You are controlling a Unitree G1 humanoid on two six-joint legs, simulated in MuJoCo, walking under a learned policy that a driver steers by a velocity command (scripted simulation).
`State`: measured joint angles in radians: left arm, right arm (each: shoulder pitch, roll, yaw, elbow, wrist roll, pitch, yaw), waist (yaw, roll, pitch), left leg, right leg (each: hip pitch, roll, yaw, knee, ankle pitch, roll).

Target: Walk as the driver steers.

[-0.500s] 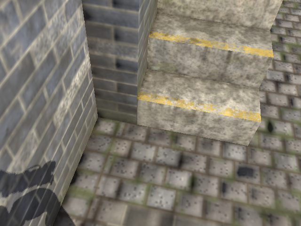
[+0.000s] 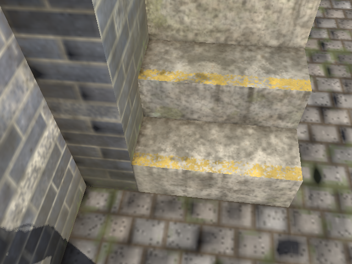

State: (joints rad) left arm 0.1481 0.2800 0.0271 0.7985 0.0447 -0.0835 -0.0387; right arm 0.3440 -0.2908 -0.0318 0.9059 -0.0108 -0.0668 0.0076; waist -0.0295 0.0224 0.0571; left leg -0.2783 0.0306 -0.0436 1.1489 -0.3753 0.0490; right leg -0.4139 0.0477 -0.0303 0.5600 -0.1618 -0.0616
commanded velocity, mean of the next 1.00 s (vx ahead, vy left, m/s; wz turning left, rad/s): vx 0.50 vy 0.00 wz -0.17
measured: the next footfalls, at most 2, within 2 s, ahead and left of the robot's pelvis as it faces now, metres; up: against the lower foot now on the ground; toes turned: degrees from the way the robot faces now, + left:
left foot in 0.40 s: +0.36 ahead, +0.09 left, +0.00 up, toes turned +2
right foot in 0.88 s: +0.44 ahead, -0.18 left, +0.00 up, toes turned -9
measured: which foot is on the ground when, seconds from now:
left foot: up 0.00-0.38, down 0.40-0.90, up 0.92-1.00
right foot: down 0.00-0.44, up 0.46-0.86, down 0.88-1.00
